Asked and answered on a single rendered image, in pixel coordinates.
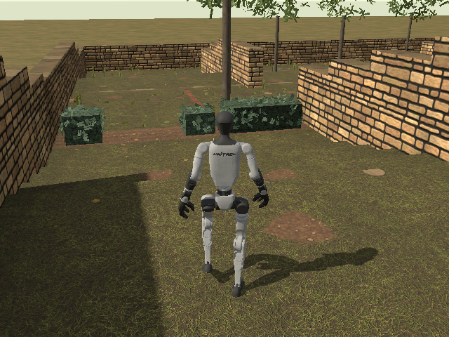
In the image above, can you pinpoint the right robot hand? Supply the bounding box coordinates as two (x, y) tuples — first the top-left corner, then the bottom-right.
(253, 193), (269, 208)

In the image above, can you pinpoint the right robot thigh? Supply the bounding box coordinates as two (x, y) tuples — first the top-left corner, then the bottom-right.
(233, 197), (249, 251)

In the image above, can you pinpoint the robot right foot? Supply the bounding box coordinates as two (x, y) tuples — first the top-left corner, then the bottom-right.
(232, 278), (244, 297)

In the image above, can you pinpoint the left robot forearm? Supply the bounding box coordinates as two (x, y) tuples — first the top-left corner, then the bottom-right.
(180, 170), (196, 203)

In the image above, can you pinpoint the left robot hand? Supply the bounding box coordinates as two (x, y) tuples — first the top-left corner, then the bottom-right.
(178, 200), (194, 219)

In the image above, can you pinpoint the left robot upper arm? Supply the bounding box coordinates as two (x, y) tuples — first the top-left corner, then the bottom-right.
(190, 142), (210, 181)

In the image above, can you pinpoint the right robot forearm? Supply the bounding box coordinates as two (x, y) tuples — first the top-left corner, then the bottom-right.
(253, 169), (268, 195)

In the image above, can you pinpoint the right robot upper arm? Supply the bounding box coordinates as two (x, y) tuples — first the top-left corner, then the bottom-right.
(239, 142), (260, 180)

